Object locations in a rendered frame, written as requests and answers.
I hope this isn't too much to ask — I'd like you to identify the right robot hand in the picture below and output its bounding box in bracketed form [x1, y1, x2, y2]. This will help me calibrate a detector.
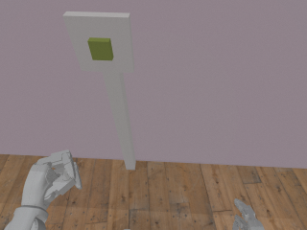
[232, 198, 265, 230]

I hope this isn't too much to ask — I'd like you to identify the button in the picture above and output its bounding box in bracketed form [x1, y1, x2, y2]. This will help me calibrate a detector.
[87, 37, 114, 61]

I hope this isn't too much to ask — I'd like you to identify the left robot hand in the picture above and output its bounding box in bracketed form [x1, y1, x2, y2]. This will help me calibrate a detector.
[21, 149, 83, 210]

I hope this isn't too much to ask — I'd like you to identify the left robot forearm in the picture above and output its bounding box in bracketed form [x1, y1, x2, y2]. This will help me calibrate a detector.
[4, 205, 49, 230]

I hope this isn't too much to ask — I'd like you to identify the panel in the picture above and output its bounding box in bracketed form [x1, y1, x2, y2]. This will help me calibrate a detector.
[62, 11, 136, 171]

